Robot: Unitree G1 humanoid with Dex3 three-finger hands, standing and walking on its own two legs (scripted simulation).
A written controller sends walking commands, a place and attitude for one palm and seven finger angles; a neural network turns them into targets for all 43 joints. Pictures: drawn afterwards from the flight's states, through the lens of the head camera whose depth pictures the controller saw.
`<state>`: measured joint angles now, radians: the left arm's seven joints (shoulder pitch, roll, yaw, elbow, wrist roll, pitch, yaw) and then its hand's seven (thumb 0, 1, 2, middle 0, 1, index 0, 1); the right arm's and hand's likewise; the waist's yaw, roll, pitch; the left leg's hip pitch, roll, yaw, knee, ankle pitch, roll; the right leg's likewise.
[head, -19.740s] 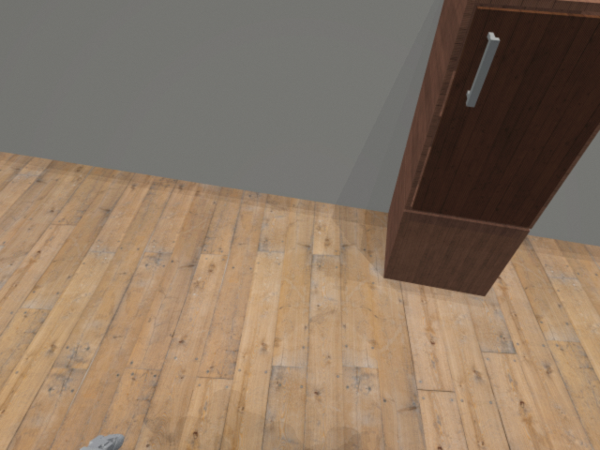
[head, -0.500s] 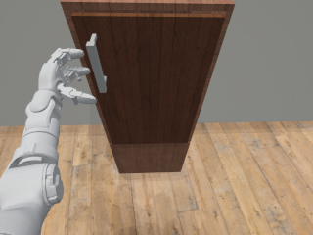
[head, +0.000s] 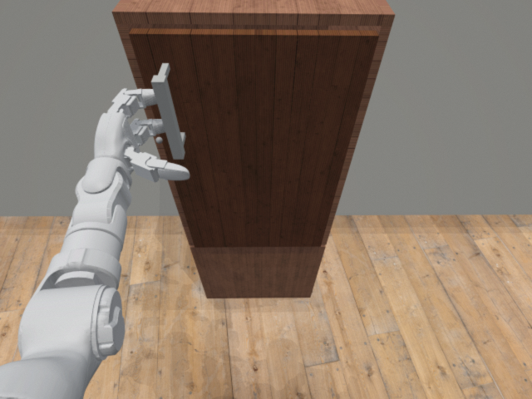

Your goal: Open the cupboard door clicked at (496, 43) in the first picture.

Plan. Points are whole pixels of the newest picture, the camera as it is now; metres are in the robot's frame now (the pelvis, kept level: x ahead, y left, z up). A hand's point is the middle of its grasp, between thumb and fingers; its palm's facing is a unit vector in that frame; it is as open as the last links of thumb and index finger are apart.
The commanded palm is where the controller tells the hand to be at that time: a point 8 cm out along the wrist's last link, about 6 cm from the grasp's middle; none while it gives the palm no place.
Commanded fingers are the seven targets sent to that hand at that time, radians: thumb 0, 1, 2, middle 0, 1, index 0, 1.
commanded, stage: slide the fingers in behind the handle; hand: left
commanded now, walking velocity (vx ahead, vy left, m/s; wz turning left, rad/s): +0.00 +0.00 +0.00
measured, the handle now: (172, 114) +0.53 +0.15 +0.15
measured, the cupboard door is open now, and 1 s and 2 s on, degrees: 0 0 0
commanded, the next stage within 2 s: move the hooked fingers beside the handle in 0.62 s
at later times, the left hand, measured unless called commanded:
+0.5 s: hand (160, 141) +0.46 +0.15 +0.15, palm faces +0.01 -1.00 +0.01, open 14.4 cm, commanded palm +0.44 +0.19 +0.15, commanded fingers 0.00 -0.50 0.30 -0.30 -1.20 -0.30 -1.20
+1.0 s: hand (168, 139) +0.46 +0.14 +0.15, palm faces -0.03 -1.00 +0.00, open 14.2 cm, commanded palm +0.44 +0.20 +0.15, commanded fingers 0.00 -0.50 0.30 -0.30 -1.20 -0.30 -1.20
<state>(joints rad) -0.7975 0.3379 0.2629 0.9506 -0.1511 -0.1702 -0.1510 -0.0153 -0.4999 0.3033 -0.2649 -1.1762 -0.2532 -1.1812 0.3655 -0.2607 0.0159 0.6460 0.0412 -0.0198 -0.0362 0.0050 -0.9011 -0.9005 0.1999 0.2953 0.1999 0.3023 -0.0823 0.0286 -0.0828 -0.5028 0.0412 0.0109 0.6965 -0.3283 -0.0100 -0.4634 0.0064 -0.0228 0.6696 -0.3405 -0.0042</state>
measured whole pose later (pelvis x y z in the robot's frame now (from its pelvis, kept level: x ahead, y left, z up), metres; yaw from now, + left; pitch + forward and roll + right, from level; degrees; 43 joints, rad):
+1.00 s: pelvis +0.00 +0.01 +0.00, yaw +0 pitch +8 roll -1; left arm -0.85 0.30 0.22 1.00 -0.14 -0.20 -0.14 -0.02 -0.50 0.30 -0.28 -1.20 -0.26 -1.20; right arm 0.35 -0.25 0.02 0.68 0.03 -0.05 -0.03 0.01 -0.90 -0.90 0.20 0.30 0.20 0.30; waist -0.08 0.03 -0.08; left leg -0.52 0.03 0.01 0.71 -0.33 0.00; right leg -0.48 -0.01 -0.03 0.68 -0.34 0.00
